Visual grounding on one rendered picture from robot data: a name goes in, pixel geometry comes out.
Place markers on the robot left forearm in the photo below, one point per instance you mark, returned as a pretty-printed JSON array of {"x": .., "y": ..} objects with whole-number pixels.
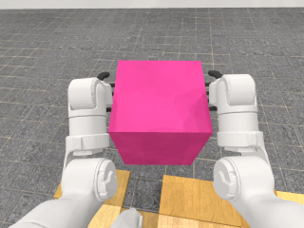
[{"x": 87, "y": 101}]

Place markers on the robot left hand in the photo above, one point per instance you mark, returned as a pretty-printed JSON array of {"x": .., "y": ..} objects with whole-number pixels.
[{"x": 102, "y": 76}]

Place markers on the carton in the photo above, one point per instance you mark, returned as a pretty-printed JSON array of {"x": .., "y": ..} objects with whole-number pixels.
[{"x": 160, "y": 113}]

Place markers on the robot left upper arm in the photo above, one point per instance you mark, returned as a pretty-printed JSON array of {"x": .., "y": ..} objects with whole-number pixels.
[{"x": 86, "y": 185}]

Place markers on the robot left thigh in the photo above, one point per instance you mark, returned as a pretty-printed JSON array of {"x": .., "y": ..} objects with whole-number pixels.
[{"x": 128, "y": 219}]

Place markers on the robot right forearm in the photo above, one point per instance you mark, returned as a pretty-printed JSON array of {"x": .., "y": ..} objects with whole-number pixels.
[{"x": 235, "y": 97}]

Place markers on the robot right upper arm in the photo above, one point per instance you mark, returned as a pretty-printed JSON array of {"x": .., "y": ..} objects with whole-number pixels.
[{"x": 248, "y": 184}]

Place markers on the robot right hand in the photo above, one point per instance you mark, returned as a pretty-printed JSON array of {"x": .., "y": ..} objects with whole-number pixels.
[{"x": 217, "y": 75}]

